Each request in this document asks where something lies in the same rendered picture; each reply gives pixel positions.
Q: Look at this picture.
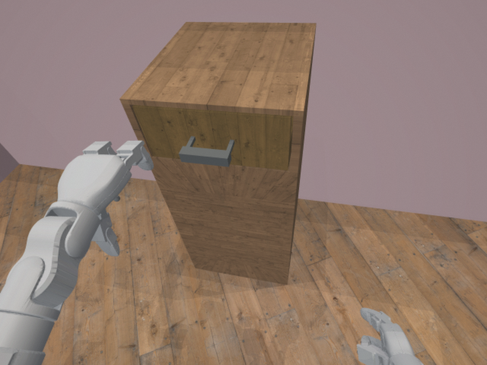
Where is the drawer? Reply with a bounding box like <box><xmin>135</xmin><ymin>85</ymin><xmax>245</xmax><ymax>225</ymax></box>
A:
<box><xmin>132</xmin><ymin>105</ymin><xmax>294</xmax><ymax>170</ymax></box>

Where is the robot left forearm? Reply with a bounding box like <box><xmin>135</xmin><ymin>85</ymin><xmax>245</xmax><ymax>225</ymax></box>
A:
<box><xmin>0</xmin><ymin>201</ymin><xmax>100</xmax><ymax>365</ymax></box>

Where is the handle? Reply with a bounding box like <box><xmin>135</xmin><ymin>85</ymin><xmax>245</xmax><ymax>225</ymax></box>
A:
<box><xmin>179</xmin><ymin>136</ymin><xmax>234</xmax><ymax>167</ymax></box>

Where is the right robot hand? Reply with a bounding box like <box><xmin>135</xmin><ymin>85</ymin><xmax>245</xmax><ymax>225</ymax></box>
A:
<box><xmin>357</xmin><ymin>308</ymin><xmax>415</xmax><ymax>365</ymax></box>

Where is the cabinet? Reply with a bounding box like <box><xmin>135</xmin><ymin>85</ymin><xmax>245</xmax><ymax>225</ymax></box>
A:
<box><xmin>120</xmin><ymin>22</ymin><xmax>317</xmax><ymax>285</ymax></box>

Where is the left robot hand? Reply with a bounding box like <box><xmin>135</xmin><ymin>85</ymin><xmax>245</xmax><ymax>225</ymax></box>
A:
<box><xmin>57</xmin><ymin>141</ymin><xmax>154</xmax><ymax>256</ymax></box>

